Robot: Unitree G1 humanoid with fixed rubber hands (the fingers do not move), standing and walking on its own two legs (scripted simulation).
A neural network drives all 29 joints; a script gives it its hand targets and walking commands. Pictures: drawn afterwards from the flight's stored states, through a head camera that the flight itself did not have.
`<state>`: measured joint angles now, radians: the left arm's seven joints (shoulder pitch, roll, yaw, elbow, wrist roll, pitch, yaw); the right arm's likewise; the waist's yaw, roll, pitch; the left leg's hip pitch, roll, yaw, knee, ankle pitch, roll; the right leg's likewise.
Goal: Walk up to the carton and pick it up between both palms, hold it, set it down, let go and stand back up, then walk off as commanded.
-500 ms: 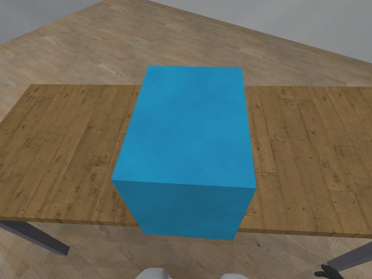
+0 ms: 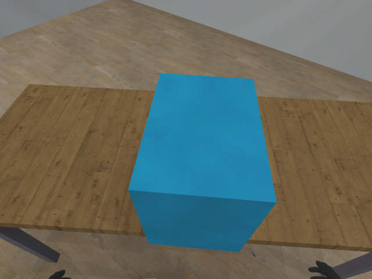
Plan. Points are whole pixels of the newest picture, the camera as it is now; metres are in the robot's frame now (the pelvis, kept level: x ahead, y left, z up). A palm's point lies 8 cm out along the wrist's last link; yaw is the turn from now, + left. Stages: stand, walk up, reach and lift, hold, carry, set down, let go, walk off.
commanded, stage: walk up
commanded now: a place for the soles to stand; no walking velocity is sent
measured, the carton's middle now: (199, 163) +0.36 -0.01 +0.03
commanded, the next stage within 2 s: none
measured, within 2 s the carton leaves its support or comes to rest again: neither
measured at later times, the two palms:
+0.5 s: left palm out of the picture +0.05 +0.27 -0.11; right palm out of the picture +0.05 -0.36 -0.11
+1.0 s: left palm out of the picture -0.01 +0.27 -0.11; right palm out of the picture -0.05 -0.35 -0.10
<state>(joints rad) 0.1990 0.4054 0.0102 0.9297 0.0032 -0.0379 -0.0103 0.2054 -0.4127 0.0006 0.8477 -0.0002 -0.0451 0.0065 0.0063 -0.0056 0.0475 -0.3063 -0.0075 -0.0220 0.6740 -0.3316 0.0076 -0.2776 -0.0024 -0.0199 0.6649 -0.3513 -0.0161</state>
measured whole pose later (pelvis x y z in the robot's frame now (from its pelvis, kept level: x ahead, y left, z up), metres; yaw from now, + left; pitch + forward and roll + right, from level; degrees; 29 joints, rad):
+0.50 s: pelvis -0.06 -0.04 -0.01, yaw -1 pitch -3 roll +2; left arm 0.12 0.41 0.01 0.88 0.00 0.05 -0.01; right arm 0.14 -0.44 0.00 0.86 0.00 0.00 -0.04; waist 0.01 -0.01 0.18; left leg -0.40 0.02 -0.02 0.69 -0.25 0.01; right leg -0.29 0.00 0.03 0.76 -0.41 -0.01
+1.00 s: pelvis -0.12 -0.03 +0.00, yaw +1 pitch -6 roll -1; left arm 0.13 0.39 0.01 0.91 0.00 0.02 -0.01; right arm 0.25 -0.41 0.00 0.90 0.00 -0.02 -0.02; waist -0.01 -0.01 0.11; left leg -0.24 -0.02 -0.03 0.70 -0.35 0.01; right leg -0.29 0.02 0.00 0.74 -0.44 -0.04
